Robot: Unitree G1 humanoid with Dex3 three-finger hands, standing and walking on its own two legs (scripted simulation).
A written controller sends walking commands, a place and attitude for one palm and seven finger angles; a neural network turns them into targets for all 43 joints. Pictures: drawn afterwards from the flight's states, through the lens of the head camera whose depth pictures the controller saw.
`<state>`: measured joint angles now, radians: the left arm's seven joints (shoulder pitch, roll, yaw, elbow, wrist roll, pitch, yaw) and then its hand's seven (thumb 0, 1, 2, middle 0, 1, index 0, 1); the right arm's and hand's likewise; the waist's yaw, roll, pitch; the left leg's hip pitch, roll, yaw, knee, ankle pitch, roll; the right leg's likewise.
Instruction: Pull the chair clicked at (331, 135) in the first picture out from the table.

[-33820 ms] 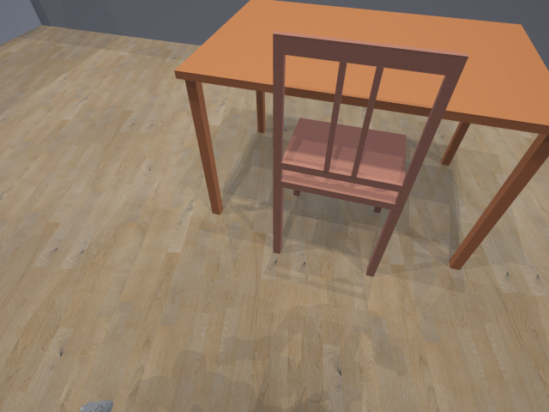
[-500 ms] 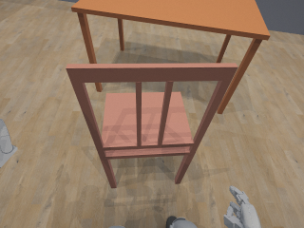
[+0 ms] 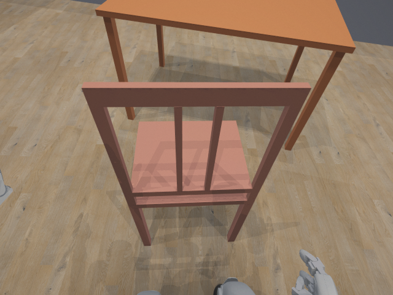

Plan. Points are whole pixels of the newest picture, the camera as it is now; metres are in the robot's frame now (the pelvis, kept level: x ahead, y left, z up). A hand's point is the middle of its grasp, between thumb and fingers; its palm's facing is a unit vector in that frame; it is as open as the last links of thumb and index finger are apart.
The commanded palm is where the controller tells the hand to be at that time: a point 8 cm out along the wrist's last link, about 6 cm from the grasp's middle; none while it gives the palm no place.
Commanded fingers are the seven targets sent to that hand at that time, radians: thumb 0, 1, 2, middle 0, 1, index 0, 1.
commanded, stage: step back with the hand held close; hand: left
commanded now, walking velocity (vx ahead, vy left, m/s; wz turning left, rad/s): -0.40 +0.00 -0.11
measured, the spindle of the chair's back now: (179, 155) +0.45 +0.07 -0.03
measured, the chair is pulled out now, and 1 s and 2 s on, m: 0.62 0.62 0.62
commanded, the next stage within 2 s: stop stepping back and stand still in 0.76 s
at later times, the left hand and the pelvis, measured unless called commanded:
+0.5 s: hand (13, 185) +0.21 +0.26 +0.20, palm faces +0.38 -0.78 -0.49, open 7.4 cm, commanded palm +0.13 +0.31 +0.21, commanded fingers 0.00 0.90 0.90 -0.20 -0.30 -0.20 -0.30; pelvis -0.01 +0.01 +0.02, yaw +0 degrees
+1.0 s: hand out of the picture +0.12 +0.24 +0.18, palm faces +0.21 -0.83 -0.52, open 7.4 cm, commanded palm +0.06 +0.29 +0.21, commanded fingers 0.00 0.90 0.90 -0.20 -0.30 -0.20 -0.30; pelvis -0.12 +0.01 +0.02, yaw -7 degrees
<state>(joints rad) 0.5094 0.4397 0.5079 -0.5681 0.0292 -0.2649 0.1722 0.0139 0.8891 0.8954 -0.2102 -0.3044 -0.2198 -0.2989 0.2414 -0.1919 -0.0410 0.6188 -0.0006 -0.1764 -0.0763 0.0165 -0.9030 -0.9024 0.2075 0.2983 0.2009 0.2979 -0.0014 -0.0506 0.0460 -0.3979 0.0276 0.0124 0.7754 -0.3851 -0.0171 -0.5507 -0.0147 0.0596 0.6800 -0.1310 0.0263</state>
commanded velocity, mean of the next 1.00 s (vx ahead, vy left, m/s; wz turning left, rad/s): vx -0.29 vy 0.02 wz -0.05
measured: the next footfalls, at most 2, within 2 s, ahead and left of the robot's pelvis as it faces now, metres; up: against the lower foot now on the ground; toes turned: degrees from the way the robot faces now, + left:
right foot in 0.30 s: +0.10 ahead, -0.13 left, +0.00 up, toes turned +1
right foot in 0.78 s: -0.10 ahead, -0.14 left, +0.00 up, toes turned -5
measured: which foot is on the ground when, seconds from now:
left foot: down 0.00-0.82, up 0.84-0.98, down 1.00-1.00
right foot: down 0.00-0.20, up 0.22-0.28, down 0.30-0.52, up 0.54-0.76, down 0.78-1.00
